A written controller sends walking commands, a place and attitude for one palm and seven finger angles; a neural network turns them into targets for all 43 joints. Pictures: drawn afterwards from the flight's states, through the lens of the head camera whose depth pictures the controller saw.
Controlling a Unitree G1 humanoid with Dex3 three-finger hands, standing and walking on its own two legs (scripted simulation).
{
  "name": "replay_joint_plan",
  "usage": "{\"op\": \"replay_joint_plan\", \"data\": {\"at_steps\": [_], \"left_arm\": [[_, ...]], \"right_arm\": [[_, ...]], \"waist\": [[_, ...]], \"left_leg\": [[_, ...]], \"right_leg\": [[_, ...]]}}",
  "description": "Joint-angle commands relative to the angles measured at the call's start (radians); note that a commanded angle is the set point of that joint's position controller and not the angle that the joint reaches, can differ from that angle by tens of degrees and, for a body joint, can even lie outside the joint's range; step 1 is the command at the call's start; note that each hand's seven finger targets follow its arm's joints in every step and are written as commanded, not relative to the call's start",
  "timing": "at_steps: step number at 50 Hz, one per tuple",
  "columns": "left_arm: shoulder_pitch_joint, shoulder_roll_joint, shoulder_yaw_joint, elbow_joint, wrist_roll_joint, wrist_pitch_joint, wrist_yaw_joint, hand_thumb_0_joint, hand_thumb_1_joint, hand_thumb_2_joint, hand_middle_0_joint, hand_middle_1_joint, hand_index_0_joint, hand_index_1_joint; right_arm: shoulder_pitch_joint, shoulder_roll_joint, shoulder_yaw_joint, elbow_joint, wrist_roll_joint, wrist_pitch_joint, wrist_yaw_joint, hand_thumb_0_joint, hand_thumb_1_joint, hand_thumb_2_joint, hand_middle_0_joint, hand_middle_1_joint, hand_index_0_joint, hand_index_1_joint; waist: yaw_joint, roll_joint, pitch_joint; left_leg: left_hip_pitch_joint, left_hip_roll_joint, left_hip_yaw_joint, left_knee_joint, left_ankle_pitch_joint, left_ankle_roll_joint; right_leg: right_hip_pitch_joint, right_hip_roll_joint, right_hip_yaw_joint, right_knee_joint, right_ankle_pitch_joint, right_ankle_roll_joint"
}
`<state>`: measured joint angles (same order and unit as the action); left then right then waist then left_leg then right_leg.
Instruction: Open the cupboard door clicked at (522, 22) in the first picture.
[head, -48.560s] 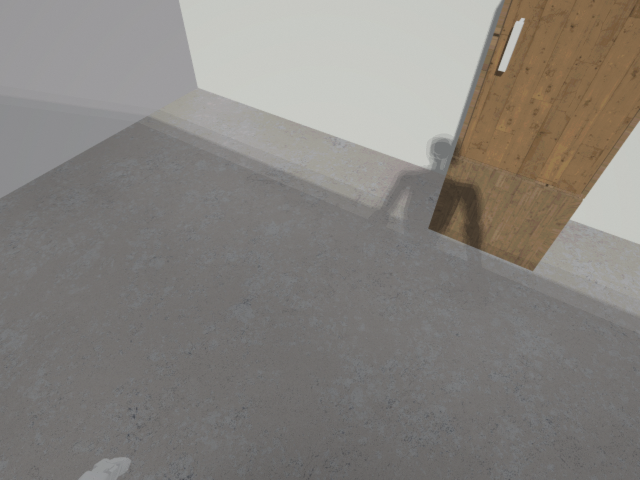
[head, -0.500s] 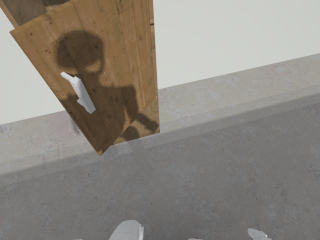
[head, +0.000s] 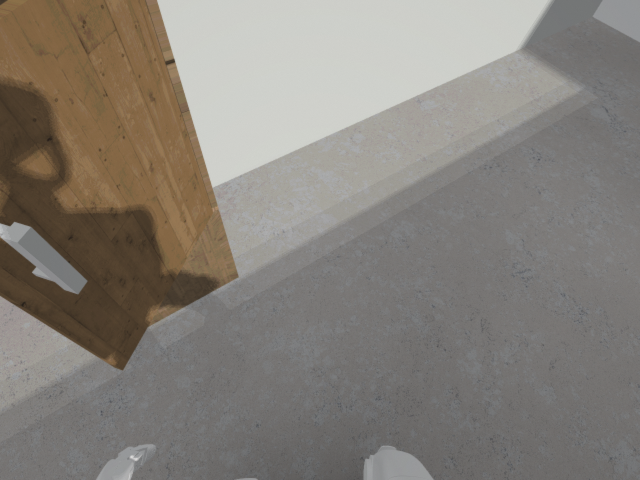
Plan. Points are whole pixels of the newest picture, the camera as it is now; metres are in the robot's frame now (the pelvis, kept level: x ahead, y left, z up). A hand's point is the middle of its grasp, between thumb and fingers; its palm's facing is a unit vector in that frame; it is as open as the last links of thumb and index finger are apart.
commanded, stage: walk to a spot facing it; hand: left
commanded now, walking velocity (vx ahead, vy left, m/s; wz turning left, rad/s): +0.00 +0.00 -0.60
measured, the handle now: (33, 256) +0.33 +0.36 +0.05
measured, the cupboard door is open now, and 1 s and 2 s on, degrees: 38 38 38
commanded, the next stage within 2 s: none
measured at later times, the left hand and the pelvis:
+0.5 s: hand (217, 433) +0.18 +0.16 -0.18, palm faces -0.26 -0.95 -0.19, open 7.4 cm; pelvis +0.04 +0.00 -0.01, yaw -17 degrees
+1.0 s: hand (277, 386) +0.25 +0.08 -0.16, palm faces -0.54 -0.80 -0.27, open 7.4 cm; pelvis +0.05 -0.03 -0.01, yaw -35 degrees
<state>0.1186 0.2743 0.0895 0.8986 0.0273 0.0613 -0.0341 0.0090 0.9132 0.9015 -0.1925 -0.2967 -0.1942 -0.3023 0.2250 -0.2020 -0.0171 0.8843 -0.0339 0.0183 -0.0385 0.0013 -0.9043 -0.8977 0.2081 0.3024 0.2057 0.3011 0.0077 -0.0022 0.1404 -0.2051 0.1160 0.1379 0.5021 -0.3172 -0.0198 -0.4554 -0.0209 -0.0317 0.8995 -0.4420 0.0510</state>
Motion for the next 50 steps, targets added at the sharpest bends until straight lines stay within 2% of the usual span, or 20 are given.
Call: {"op": "replay_joint_plan", "data": {"at_steps": [1, 3, 4, 5, 6, 10, 18, 21, 22, 24, 25, 26, 30, 37, 41, 42, 43, 44, 46, 50], "left_arm": [[-0.009, 0.028, -0.004, -0.087, -0.008, -0.032, -0.009, 0.000, 0.900, 0.900, -0.200, -0.300, -0.200, -0.300], [0.129, 0.084, 0.011, -0.047, -0.004, -0.041, 0.000, 0.000, 0.900, 0.900, -0.200, -0.300, -0.200, -0.300], [0.202, 0.204, 0.035, -0.027, 0.008, -0.052, 0.019, 0.000, 0.900, 0.900, -0.200, -0.300, -0.200, -0.300], [0.246, 0.260, 0.046, -0.010, -0.009, -0.049, 0.034, 0.000, 0.900, 0.900, -0.200, -0.300, -0.200, -0.300], [0.220, 0.235, 0.040, -0.017, -0.011, -0.047, 0.044, 0.000, 0.900, 0.900, -0.200, -0.300, -0.200, -0.300], [0.031, 0.144, 0.018, -0.081, -0.005, -0.039, 0.056, 0.000, 0.900, 0.900, -0.200, -0.300, -0.200, -0.300], [0.041, 0.160, 0.027, -0.085, 0.004, -0.041, 0.044, 0.000, 0.900, 0.900, -0.200, -0.300, -0.200, -0.300], [0.013, 0.141, 0.029, -0.091, -0.005, -0.037, 0.044, 0.000, 0.900, 0.900, -0.200, -0.300, -0.200, -0.300], [0.004, 0.119, 0.025, -0.090, -0.009, -0.034, 0.045, 0.000, 0.900, 0.900, -0.200, -0.300, -0.200, -0.300], [0.030, 0.026, 0.005, -0.129, -0.024, -0.029, 0.029, 0.000, 0.900, 0.900, -0.200, -0.300, -0.200, -0.300], [-0.008, 0.062, 0.010, -0.128, -0.010, -0.027, 0.024, 0.000, 0.900, 0.900, -0.200, -0.300, -0.200, -0.300], [0.017, 0.064, 0.020, -0.110, 0.000, -0.023, 0.017, 0.000, 0.900, 0.900, -0.200, -0.300, -0.200, -0.300], [0.040, 0.029, 0.016, -0.078, -0.005, -0.018, -0.002, 0.000, 0.900, 0.900, -0.200, -0.300, -0.200, -0.300], [-0.038, 0.002, -0.002, -0.096, -0.005, -0.027, -0.009, 0.000, 0.900, 0.900, -0.200, -0.300, -0.200, -0.300], [0.053, 0.029, 0.005, -0.066, -0.005, -0.036, -0.004, 0.000, 0.900, 0.900, -0.200, -0.300, -0.200, -0.300], [0.140, 0.077, 0.016, -0.043, 0.000, -0.044, 0.003, 0.000, 0.900, 0.900, -0.200, -0.300, -0.200, -0.300], [0.221, 0.192, 0.040, -0.019, 0.009, -0.055, 0.022, 0.000, 0.900, 0.900, -0.200, -0.300, -0.200, -0.300], [0.270, 0.238, 0.049, 0.001, -0.011, -0.054, 0.034, 0.000, 0.900, 0.900, -0.200, -0.300, -0.200, -0.300], [0.179, 0.168, 0.040, -0.031, -0.010, -0.049, 0.049, 0.000, 0.900, 0.900, -0.200, -0.300, -0.200, -0.300], [0.090, 0.120, 0.022, -0.056, -0.007, -0.067, 0.043, 0.000, 0.900, 0.900, -0.200, -0.300, -0.200, -0.300]], "right_arm": [[0.057, -0.227, -0.071, -0.045, 0.001, -0.013, -0.002, 0.000, -0.900, -0.900, 0.200, 0.300, 0.200, 0.300], [0.021, -0.221, -0.075, -0.058, 0.016, -0.011, 0.008, 0.000, -0.900, -0.900, 0.200, 0.300, 0.200, 0.300], [0.008, -0.141, -0.057, -0.093, 0.030, -0.010, 0.014, 0.000, -0.900, -0.900, 0.200, 0.300, 0.200, 0.300], [-0.043, -0.135, -0.050, -0.118, 0.030, 0.002, 0.007, 0.000, -0.900, -0.900, 0.200, 0.300, 0.200, 0.300], [-0.029, -0.143, -0.048, -0.105, 0.031, 0.009, 0.002, 0.000, -0.900, -0.900, 0.200, 0.300, 0.200, 0.300], [-0.030, -0.126, -0.054, -0.060, 0.023, 0.027, 0.015, 0.000, -0.900, -0.900, 0.200, 0.300, 0.200, 0.300], [-0.025, -0.100, -0.054, -0.065, 0.029, 0.012, 0.017, 0.000, -0.900, -0.900, 0.200, 0.300, 0.200, 0.300], [0.036, -0.106, -0.051, -0.050, 0.033, -0.004, 0.006, 0.000, -0.900, -0.900, 0.200, 0.300, 0.200, 0.300], [0.077, -0.119, -0.054, -0.035, 0.034, -0.012, 0.002, 0.000, -0.900, -0.900, 0.200, 0.300, 0.200, 0.300], [0.122, -0.282, -0.079, -0.044, 0.008, -0.028, -0.008, 0.000, -0.900, -0.900, 0.200, 0.300, 0.200, 0.300], [0.118, -0.280, -0.074, -0.052, 0.000, -0.022, -0.012, 0.000, -0.900, -0.900, 0.200, 0.300, 0.200, 0.300], [0.061, -0.229, -0.059, -0.064, -0.002, -0.027, -0.016, 0.000, -0.900, -0.900, 0.200, 0.300, 0.200, 0.300], [0.025, -0.171, -0.046, -0.076, 0.001, -0.032, -0.018, 0.000, -0.900, -0.900, 0.200, 0.300, 0.200, 0.300], [0.114, -0.195, -0.069, -0.030, 0.000, -0.020, -0.003, 0.000, -0.900, -0.900, 0.200, 0.300, 0.200, 0.300], [0.067, -0.220, -0.079, -0.038, 0.007, -0.014, 0.006, 0.000, -0.900, -0.900, 0.200, 0.300, 0.200, 0.300], [0.050, -0.205, -0.081, -0.051, 0.017, -0.013, 0.012, 0.000, -0.900, -0.900, 0.200, 0.300, 0.200, 0.300], [0.001, -0.123, -0.063, -0.093, 0.029, -0.011, 0.015, 0.000, -0.900, -0.900, 0.200, 0.300, 0.200, 0.300], [-0.045, -0.118, -0.051, -0.120, 0.027, 0.001, 0.009, 0.000, -0.900, -0.900, 0.200, 0.300, 0.200, 0.300], [-0.068, -0.122, -0.054, -0.106, 0.022, 0.012, 0.011, 0.000, -0.900, -0.900, 0.200, 0.300, 0.200, 0.300], [-0.067, -0.118, -0.061, -0.075, 0.010, 0.013, 0.038, 0.000, -0.900, -0.900, 0.200, 0.300, 0.200, 0.300]], "waist": [[-0.030, 0.218, -0.191], [0.053, 0.101, -0.245], [0.084, -0.232, -0.281], [0.112, -0.306, -0.280], [0.089, -0.250, -0.244], [0.000, -0.169, -0.152], [-0.002, -0.164, -0.169], [-0.037, -0.158, -0.186], [-0.058, -0.102, -0.212], [-0.060, 0.363, -0.213], [-0.071, 0.240, -0.189], [-0.033, 0.178, -0.164], [-0.006, 0.182, -0.176], [-0.065, 0.244, -0.179], [-0.005, 0.180, -0.201], [0.040, 0.081, -0.247], [0.085, -0.247, -0.262], [0.110, -0.300, -0.256], [0.068, -0.263, -0.155], [0.009, -0.120, -0.117]], "left_leg": [[0.150, 0.196, -0.061, 0.000, 0.654, 0.096], [-0.011, 0.159, -0.007, 0.190, 0.495, 0.030], [-0.279, 0.025, 0.080, 0.445, 0.024, -0.036], [-0.379, -0.048, -0.034, 0.630, -0.381, -0.051], [-0.401, -0.011, -0.139, 0.698, -0.325, -0.036], [-0.325, -0.006, -0.129, 0.651, -0.125, -0.059], [-0.211, -0.074, -0.106, 0.332, -0.109, -0.052], [-0.077, -0.093, -0.113, 0.104, -0.014, -0.041], [0.045, -0.071, -0.131, -0.043, 0.072, -0.034], [0.194, 0.353, -0.550, -0.248, 0.234, 0.131], [0.103, 0.393, -0.536, -0.229, 0.314, 0.194], [0.057, 0.325, -0.439, -0.234, 0.343, 0.173], [0.132, 0.187, -0.152, -0.130, 0.623, 0.120], [0.195, 0.210, -0.038, -0.072, 0.632, 0.117], [0.093, 0.212, 0.001, 0.055, 0.531, 0.066], [-0.016, 0.180, 0.034, 0.198, 0.443, 0.023], [-0.288, 0.031, 0.104, 0.443, -0.065, -0.039], [-0.403, -0.036, -0.025, 0.619, -0.385, -0.053], [-0.482, 0.013, -0.132, 0.682, -0.249, -0.043], [-0.356, -0.004, -0.105, 0.589, -0.065, -0.062]], "right_leg": [[0.112, 0.032, -0.069, -0.259, 0.082, -0.034], [0.397, -0.001, -0.021, -0.467, 0.359, -0.070], [0.601, -0.252, 0.317, -0.520, 0.695, -0.168], [0.563, -0.391, 0.470, -0.500, 0.950, -0.282], [0.505, -0.374, 0.424, -0.516, 0.762, -0.313], [0.274, -0.209, 0.295, -0.542, 0.550, -0.233], [0.243, -0.163, 0.364, -0.535, 0.444, -0.231], [0.194, -0.132, 0.391, -0.467, 0.503, -0.191], [0.129, -0.098, 0.372, -0.405, 0.463, -0.148], [-0.154, 0.106, 0.086, -0.023, -0.169, -0.025], [-0.130, 0.052, 0.117, 0.157, -0.180, -0.024], [-0.128, 0.033, 0.120, 0.236, -0.098, -0.012], [-0.144, 0.007, 0.039, 0.278, 0.011, 0.012], [-0.027, 0.009, -0.067, -0.084, 0.012, -0.007], [0.204, 0.032, -0.091, -0.373, 0.191, -0.045], [0.383, -0.021, -0.012, -0.473, 0.372, -0.079], [0.559, -0.275, 0.345, -0.521, 0.723, -0.179], [0.549, -0.386, 0.464, -0.520, 0.864, -0.286], [0.426, -0.292, 0.427, -0.606, 0.345, -0.273], [0.263, -0.194, 0.324, -0.644, 0.168, -0.230]]}}
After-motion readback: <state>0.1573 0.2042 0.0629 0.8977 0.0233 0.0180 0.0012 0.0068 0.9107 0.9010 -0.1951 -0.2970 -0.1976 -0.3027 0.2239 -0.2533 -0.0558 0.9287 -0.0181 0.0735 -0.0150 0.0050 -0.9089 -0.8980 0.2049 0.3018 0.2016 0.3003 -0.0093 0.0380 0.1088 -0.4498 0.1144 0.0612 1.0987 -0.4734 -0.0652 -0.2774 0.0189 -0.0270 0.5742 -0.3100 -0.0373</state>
